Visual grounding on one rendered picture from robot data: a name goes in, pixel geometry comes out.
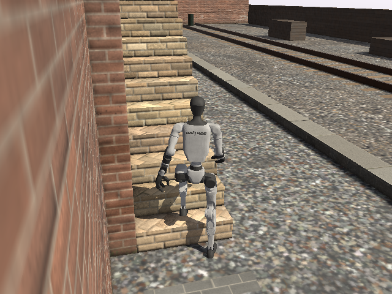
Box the right robot shin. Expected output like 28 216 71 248
206 209 216 250

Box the right robot hand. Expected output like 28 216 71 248
211 155 225 163

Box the left robot upper arm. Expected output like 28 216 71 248
166 122 184 156

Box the right robot upper arm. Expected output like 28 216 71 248
209 123 223 156

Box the left robot forearm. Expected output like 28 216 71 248
158 147 172 176

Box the robot left foot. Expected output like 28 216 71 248
179 207 188 216

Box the left robot hand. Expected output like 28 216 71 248
155 174 169 192

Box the right robot forearm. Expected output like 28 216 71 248
217 147 225 159

